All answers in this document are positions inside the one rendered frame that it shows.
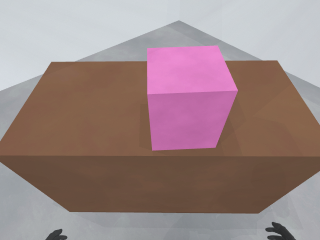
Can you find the right robot hand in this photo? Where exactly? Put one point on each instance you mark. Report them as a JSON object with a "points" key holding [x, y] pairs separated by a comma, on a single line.
{"points": [[279, 229]]}

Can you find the left robot hand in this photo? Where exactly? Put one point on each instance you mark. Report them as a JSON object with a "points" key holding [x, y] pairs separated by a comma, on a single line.
{"points": [[56, 235]]}

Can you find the carton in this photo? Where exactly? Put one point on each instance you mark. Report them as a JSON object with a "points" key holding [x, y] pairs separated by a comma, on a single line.
{"points": [[190, 93]]}

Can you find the pedestal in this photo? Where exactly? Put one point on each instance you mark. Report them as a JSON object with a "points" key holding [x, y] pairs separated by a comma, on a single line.
{"points": [[83, 138]]}

